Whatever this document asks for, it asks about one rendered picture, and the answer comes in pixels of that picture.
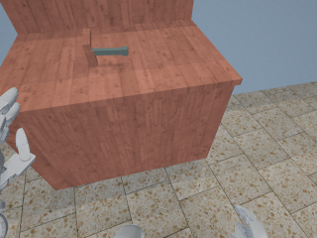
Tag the counter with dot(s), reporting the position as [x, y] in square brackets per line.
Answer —
[89, 118]

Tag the right robot hand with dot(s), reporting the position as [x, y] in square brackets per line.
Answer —
[255, 228]

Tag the left robot thigh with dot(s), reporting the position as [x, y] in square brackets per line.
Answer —
[130, 231]

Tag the left robot hand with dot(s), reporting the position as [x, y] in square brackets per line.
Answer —
[18, 163]

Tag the tap lever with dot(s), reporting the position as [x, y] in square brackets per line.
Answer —
[111, 51]

